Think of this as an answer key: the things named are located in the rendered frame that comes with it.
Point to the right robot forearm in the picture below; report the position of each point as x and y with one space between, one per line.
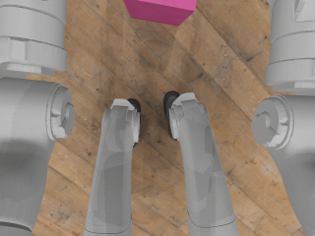
292 54

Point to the carton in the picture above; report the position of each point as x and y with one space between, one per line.
169 12

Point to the left robot forearm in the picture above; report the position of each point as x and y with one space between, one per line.
32 37

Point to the robot right upper arm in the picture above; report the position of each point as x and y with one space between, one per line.
285 125

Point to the robot left upper arm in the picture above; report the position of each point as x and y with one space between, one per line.
34 115

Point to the left robot foot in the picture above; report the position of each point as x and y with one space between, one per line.
137 106

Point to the robot right thigh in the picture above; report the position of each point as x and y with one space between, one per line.
209 207

